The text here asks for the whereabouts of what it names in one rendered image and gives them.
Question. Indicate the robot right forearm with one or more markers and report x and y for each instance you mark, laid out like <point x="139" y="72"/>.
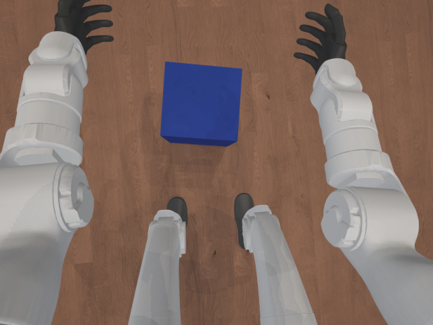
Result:
<point x="350" y="135"/>

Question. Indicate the carton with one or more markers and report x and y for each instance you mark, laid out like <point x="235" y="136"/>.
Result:
<point x="200" y="104"/>

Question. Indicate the robot right hand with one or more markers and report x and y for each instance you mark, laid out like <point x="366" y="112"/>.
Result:
<point x="332" y="39"/>

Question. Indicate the robot left upper arm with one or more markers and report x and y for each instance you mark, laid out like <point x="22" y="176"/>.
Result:
<point x="41" y="206"/>

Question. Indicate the robot right upper arm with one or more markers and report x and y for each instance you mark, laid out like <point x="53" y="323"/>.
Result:
<point x="376" y="229"/>

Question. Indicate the robot left forearm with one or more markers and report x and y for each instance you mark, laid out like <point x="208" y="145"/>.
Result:
<point x="50" y="105"/>

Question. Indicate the robot left hand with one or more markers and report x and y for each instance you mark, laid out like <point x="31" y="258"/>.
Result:
<point x="71" y="15"/>

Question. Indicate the robot right foot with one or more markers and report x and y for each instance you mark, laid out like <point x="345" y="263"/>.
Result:
<point x="243" y="203"/>

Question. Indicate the robot right thigh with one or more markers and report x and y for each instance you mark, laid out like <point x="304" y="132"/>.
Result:
<point x="282" y="297"/>

